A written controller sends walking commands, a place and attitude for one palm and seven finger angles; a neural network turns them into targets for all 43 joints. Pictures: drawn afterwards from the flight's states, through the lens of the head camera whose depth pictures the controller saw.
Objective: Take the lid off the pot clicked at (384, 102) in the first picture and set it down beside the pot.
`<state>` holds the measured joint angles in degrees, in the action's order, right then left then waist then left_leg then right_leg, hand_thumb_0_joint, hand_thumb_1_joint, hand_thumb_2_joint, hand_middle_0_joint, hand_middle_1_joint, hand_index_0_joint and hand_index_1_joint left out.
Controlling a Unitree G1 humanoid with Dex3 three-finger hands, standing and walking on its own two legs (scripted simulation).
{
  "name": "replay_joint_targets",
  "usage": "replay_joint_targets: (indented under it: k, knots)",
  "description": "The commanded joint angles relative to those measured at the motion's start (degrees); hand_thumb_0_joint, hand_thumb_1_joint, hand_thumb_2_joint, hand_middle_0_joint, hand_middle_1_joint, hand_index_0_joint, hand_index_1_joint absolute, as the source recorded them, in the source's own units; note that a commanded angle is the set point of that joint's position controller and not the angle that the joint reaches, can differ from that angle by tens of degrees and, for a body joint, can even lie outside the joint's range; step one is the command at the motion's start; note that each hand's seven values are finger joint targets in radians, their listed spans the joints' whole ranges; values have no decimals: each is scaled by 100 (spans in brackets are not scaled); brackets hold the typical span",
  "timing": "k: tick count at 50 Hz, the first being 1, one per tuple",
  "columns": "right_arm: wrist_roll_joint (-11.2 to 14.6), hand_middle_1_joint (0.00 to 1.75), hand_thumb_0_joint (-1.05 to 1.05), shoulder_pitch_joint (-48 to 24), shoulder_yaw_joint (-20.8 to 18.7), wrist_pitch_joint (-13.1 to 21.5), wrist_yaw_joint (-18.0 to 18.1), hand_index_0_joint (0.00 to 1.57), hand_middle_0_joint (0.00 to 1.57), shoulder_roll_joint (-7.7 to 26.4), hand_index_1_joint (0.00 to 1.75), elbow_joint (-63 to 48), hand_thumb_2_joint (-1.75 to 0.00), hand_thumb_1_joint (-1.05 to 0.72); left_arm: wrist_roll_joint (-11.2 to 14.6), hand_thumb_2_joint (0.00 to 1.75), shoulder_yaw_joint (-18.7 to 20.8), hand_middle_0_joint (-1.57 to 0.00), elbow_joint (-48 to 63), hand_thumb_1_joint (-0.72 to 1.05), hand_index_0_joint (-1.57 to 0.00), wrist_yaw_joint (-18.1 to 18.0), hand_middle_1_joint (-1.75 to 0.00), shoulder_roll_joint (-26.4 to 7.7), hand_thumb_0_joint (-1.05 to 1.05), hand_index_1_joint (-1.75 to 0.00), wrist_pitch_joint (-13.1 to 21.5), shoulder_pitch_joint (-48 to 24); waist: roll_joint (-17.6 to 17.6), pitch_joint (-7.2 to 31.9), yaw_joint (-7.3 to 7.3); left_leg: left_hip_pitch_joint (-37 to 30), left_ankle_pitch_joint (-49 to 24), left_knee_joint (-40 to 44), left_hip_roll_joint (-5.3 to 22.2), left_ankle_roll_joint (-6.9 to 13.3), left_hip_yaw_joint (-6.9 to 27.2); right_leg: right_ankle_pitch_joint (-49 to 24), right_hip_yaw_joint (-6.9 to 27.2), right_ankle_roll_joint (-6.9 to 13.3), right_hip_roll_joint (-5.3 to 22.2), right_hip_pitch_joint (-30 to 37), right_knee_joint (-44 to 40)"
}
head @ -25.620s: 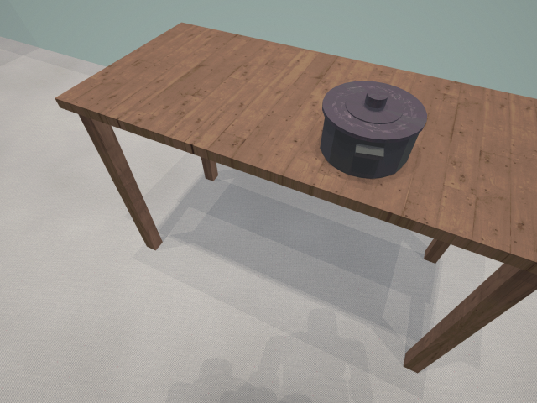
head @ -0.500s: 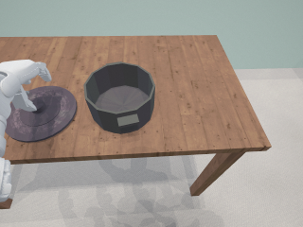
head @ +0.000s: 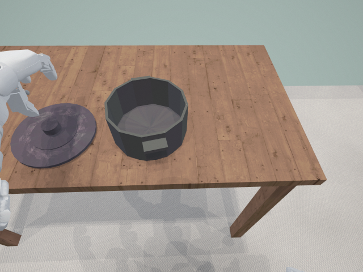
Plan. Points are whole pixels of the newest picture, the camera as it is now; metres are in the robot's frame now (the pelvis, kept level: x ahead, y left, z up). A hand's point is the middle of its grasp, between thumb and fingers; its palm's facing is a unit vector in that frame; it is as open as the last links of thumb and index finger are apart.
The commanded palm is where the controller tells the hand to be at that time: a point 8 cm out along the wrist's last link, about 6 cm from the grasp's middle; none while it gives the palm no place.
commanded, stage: raise the empty hand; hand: left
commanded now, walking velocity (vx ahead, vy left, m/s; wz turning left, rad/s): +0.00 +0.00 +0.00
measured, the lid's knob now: (51, 126) +0.45 +0.34 +0.02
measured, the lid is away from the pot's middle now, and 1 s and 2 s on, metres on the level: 0.25 0.25 0.25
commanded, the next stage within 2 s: draw the hand back to the body in 0.24 s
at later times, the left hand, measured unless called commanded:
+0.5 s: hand (19, 88) +0.43 +0.32 +0.17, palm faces -0.32 -0.07 -0.95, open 11.0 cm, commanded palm +0.41 +0.32 +0.24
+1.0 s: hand (49, 87) +0.40 +0.24 +0.20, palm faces +0.25 -0.84 -0.48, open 11.0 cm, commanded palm +0.34 +0.30 +0.23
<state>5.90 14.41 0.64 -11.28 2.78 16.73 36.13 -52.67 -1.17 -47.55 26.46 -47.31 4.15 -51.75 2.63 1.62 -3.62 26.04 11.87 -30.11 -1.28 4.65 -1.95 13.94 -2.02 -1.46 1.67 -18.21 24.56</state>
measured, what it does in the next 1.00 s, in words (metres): stands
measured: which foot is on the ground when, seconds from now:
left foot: down 0.00-1.00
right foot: down 0.00-1.00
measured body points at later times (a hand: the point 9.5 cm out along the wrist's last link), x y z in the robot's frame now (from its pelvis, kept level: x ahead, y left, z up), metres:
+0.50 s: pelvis +0.00 -0.01 +0.00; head +0.06 -0.01 +0.45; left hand +0.44 +0.32 +0.23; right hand +0.08 -0.28 -0.12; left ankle +0.03 +0.07 -0.74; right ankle -0.02 -0.16 -0.74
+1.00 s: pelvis +0.00 -0.01 +0.01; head +0.03 -0.01 +0.46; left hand +0.38 +0.28 +0.23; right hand +0.16 -0.24 -0.09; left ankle +0.03 +0.07 -0.74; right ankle -0.02 -0.16 -0.74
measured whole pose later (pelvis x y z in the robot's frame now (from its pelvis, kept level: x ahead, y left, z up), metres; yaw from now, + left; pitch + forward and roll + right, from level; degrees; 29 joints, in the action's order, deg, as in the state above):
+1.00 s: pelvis +0.00 -0.01 +0.01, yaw -1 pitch +1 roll -1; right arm 4.3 11.2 4.4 -2.6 3.9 13.2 33.6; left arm -4.4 13.6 -20.6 3.6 -32.4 6.6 -28.2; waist 1.0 -2.5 0.7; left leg 15.1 11.5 -25.6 -0.6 3.1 -3.1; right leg 13.6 -0.6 -0.7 1.0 -8.5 21.4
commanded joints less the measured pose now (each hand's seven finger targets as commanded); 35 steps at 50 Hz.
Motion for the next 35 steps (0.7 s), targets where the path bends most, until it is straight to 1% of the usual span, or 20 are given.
replay_joint_targets:
  k: [1, 2, 4, 5, 6, 8, 10, 13, 16, 19, 20, 22, 23, 25, 28, 29, 30, 32, 34, 35]
  knots:
    - [-12, 30, 0, 112, -294, 212, 58, 20, 20, 962, 30, -519, -90, -90, 39, 76, 688, -40, 867, -7, -40, -140, -76, -1984, 0, -76, -79, -2769, 321, 2126, -36, -2264, -1443, 209, 51, 58, 430, -924, -241, 404, -448, -312, -285]
    - [1, 30, 0, 90, -275, 216, 59, 20, 20, 962, 30, -532, -90, -90, 33, 76, 628, -40, 628, -7, -40, -104, -76, -1932, 0, -76, -105, -2680, 343, 1940, -38, -2152, -1350, 217, 32, 55, 409, -876, -249, 413, -458, -355, -290]
    - [-13, 30, 0, 0, -309, 224, 32, 20, 20, 986, 30, -582, -90, -90, 22, 76, 544, -40, 1251, -7, -40, -72, -76, -1941, 0, -76, -98, -3068, 615, 2265, -32, -2404, -1661, 197, 56, 41, 426, -1043, -217, 434, -409, -274, -293]
    - [-19, 30, 0, 49, -300, 212, 28, 20, 20, 945, 30, -577, -90, -90, -5, 76, 527, -40, 1193, -7, -40, -57, -76, -1890, 0, -76, -128, -2982, 604, 2312, -49, -2487, -1808, 174, 40, 49, 464, -1023, -236, 418, -463, -321, -285]
    - [-11, 30, 0, 55, -291, 221, 39, 20, 20, 938, 30, -547, -90, -90, -6, 76, 475, -40, 1053, -7, -40, -18, -76, -1811, 0, -76, -150, -2945, 558, 2170, -68, -2453, -1680, 171, 43, 45, 455, -956, -259, 404, -467, -423, -309]
    - [21, 30, 0, 93, -269, 211, 54, 20, 20, 973, 30, -512, -90, -90, 45, 76, 613, -40, 664, -7, -40, 43, -76, -1970, 0, -76, -174, -2769, 243, 2000, -48, -2190, -1456, 203, 17, 59, 396, -984, -265, 395, -471, -293, -302]
    - [3, 30, 0, 76, -270, 189, 31, 20, 20, 976, 30, -491, -90, -90, 38, 76, 394, -40, 601, -7, -40, 104, -76, -1790, 0, -76, -177, -2830, 272, 1946, -77, -2093, -1409, 200, 10, 58, 369, -993, -262, 389, -469, -326, -295]
    - [18, 30, 0, 47, -291, 183, 23, 20, 20, 961, 30, -534, -90, -90, 28, 76, 370, -40, 993, -7, -40, 125, -76, -1770, 0, -76, -137, -2987, 395, 2186, -65, -2322, -1577, 166, 20, 63, 404, -1030, -267, 391, -480, -344, -274]
    - [-14, 30, 0, 125, -292, 178, 45, 20, 20, 988, 30, -492, -90, -90, 41, 76, 752, -40, 785, -7, -40, 112, -76, -2163, 0, -76, -85, -2860, 167, 2207, -36, -2153, -1579, 120, 1, 92, 342, -1190, -254, 373, -476, -164, -265]
    - [-20, 30, 0, 5, -297, 161, 28, 20, 20, 1009, 30, -600, -90, -90, 44, 76, 900, -40, 1009, -7, -40, 72, -76, -2368, 0, -76, -27, -2737, 343, 2333, 21, -2107, -1716, 125, 3, 78, 332, -1324, -222, 405, -419, -24, -225]
    - [-10, 30, 0, -19, -289, 138, 13, 20, 20, 955, 30, -624, -90, -90, 8, 76, 762, -40, 1069, -7, -40, 70, -76, -2165, 0, -76, -42, -2628, 517, 2317, 7, -2208, -1916, 107, 7, 74, 356, -1279, -250, 399, -460, -124, -192]
    - [6, 30, 0, -88, -293, 125, -24, 20, 20, 923, 30, -696, -90, -90, 74, 76, 782, -40, 1279, -7, -40, 88, -76, -2052, 0, -76, -60, -2265, 570, 2215, 36, -2280, -1991, 85, 19, 65, 390, -1223, -257, 396, -461, -197, -225]
    - [0, 30, 0, -87, -287, 116, -29, 20, 20, 911, 30, -718, -90, -90, 118, 76, 812, -40, 1186, -7, -40, 102, -76, -2019, 0, -76, -87, -2006, 422, 2171, 41, -2200, -1848, 86, 3, 69, 383, -1155, -263, 384, -468, -196, -240]
    - [-26, 30, 0, -161, -312, 84, -61, 20, 20, 931, 30, -797, -90, -90, 174, 76, 1054, -40, 1943, -7, -40, 98, -76, -2289, 0, -76, -71, -2118, 603, 2505, 71, -2417, -2182, 74, 12, 87, 412, -1350, -232, 388, -450, -20, -221]
    - [-1, 30, 0, -235, -291, 75, -61, 20, 20, 891, 30, -840, -90, -90, 254, 76, 1051, -40, 1996, -7, -40, 105, -76, -2134, 0, -76, -151, -1820, 537, 2187, 54, -2387, -2075, 128, 20, 70, 462, -1139, -294, 381, -469, -198, -282]
    - [-11, 30, 0, -256, -308, 91, -72, 20, 20, 927, 30, -845, -90, -90, 298, 76, 1100, -40, 2066, -7, -40, 97, -76, -2155, 0, -76, -164, -1739, 602, 2148, 61, -2388, -2083, 148, 38, 68, 448, -1158, -270, 400, -437, -192, -317]
    - [-13, 30, 0, -232, -292, 75, -78, 20, 20, 903, 30, -845, -90, -90, 289, 76, 1213, -40, 1958, -7, -40, 82, -76, -2241, 0, -76, -200, -1551, 472, 2112, 89, -2297, -1960, 157, 14, 65, 443, -1095, -287, 390, -473, -115, -286]
    - [3, 30, 0, -357, -275, 80, -79, 20, 20, 880, 30, -904, -90, -90, 303, 76, 1155, -40, 2236, -7, -40, 79, -76, -2165, 0, -76, -222, -1567, 456, 2163, 107, -2305, -1822, 188, 2, 64, 449, -1090, -280, 396, -450, -50, -284]
    - [-15, 30, 0, -458, -300, 115, -96, 20, 20, 870, 30, -996, -90, -90, 356, 76, 1095, -40, 2768, -7, -40, 45, -76, -2058, 0, -76, -228, -1493, 637, 2339, 99, -2547, -2048, 188, 38, 48, 509, -1085, -252, 413, -413, -72, -302]
    - [-30, 30, 0, -411, -294, 108, -104, 20, 20, 841, 30, -967, -90, -90, 347, 76, 1178, -40, 2694, -7, -40, 37, -76, -2069, 0, -76, -260, -1300, 586, 2308, 121, -2559, -2048, 192, 27, 53, 517, -1031, -265, 395, -458, -94, -313]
